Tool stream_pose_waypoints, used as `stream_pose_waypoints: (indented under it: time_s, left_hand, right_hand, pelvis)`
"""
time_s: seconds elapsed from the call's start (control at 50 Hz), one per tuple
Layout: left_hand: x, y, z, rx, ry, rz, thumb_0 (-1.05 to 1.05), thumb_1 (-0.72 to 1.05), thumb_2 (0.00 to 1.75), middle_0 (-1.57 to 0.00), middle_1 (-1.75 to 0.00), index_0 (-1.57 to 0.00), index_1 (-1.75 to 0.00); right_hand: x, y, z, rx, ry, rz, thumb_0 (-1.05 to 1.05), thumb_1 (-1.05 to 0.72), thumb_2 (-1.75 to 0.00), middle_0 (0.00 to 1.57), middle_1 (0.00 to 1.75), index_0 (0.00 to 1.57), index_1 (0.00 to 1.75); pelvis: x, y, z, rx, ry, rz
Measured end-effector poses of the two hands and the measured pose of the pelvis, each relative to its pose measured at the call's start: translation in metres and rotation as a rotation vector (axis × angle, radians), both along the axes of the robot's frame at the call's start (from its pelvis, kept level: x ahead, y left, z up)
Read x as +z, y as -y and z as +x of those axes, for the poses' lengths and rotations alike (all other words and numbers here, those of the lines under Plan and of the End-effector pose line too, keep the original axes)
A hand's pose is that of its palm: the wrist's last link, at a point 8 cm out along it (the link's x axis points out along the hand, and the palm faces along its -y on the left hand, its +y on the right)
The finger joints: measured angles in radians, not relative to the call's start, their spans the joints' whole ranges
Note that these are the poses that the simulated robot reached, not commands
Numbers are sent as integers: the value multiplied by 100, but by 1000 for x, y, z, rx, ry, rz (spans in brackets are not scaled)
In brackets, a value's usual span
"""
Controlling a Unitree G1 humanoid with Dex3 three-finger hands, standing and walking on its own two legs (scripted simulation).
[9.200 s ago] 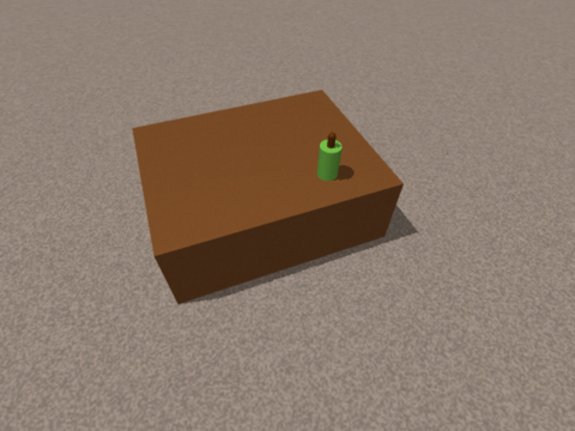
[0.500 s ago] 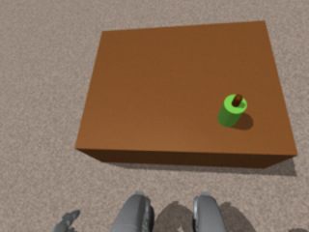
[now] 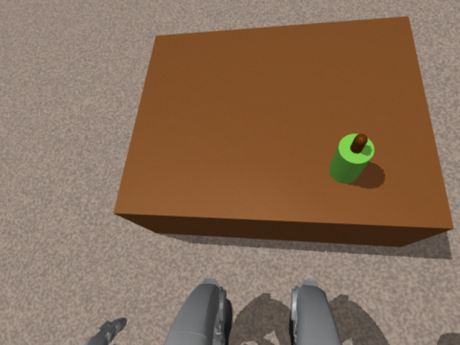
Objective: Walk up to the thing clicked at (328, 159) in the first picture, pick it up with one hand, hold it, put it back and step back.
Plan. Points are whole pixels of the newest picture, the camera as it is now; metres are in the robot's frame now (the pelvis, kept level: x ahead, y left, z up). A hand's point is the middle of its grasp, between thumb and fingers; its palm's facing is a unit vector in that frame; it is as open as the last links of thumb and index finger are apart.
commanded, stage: go down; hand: right
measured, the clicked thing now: (352, 155) +0.53 -0.23 -0.25
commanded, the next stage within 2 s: approach in 0.06 s
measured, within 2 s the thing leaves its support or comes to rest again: neither
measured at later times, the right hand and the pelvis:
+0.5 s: hand out of the picture +0.44 -0.39 -0.03, palm faces +0.24 +0.97 -0.04, open 17.7 cm; pelvis -0.01 +0.00 -0.08, yaw +2 degrees
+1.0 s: hand (387, 175) +0.49 -0.31 -0.27, palm faces +0.20 +0.98 -0.01, open 17.6 cm; pelvis -0.07 +0.02 -0.29, yaw +6 degrees
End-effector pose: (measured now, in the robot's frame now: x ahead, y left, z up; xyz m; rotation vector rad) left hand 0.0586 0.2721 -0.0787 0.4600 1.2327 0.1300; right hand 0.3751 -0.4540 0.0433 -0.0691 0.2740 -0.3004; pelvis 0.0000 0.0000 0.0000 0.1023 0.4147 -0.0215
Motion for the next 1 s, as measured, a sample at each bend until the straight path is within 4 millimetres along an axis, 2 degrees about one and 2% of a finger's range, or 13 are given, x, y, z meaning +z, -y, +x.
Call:
stream_pose_waypoints:
  time_s: [0.26, 0.38, 0.48, 0.6, 0.68, 0.84, 0.92, 1.0]
  left_hand:
    - [-5, -3, -1, -7, -18, 10, 1, 92, 88, -20, -30, -21, -30]
    - [-23, -8, 0, -38, -19, 21, 1, 91, 88, -20, -30, -21, -30]
    - [-60, -11, 1, -63, -9, 28, 1, 91, 88, -20, -30, -20, -30]
    - [-124, -11, 2, -83, -9, 30, 1, 91, 88, -19, -30, -20, -29]
    - [-172, -11, -6, -82, -33, 26, 1, 91, 88, -19, -30, -20, -30]
    - [-252, -8, -42, -46, -115, -16, 1, 91, 89, -19, -30, -20, -30]
    - [-280, -8, -65, -27, -155, -23, 0, 92, 89, -20, -30, -21, -30]
    - [-299, -12, -87, -5, -196, -12, 0, 91, 89, -20, -31, -21, -30]
  right_hand:
    - [-1, 3, 10, -3, 37, 3, -1, 56, -4, 6, 5, 6, 5]
    - [-20, -1, 19, 11, 120, 1, -1, 59, -4, 5, 5, 6, 5]
    - [-63, -15, 29, 53, 226, 2, -1, 60, -4, 5, 5, 6, 5]
    - [-140, -36, 42, 85, 302, 27, -1, 60, -3, 6, 5, 6, 5]
    - [-190, -45, 51, 83, 305, 39, -1, 60, -2, 6, 5, 6, 5]
    - [-260, -68, 62, 90, 272, 27, -1, 59, -2, 7, 4, 6, 4]
    - [-289, -82, 69, 96, 265, 25, -1, 59, -2, 6, 4, 6, 4]
    - [-312, -97, 79, 98, 274, 27, -1, 58, -3, 6, 4, 6, 4]
  pelvis:
    - [-6, -2, 0, 2, -26, 6]
    - [-28, -2, -4, 10, -69, 13]
    - [-68, -4, -12, 24, -131, 20]
    - [-130, -7, -25, 36, -189, 34]
    - [-173, -9, -36, 44, -207, 41]
    - [-241, -12, -58, 61, -205, 45]
    - [-270, -14, -67, 68, -188, 45]
    - [-295, -16, -73, 78, -170, 50]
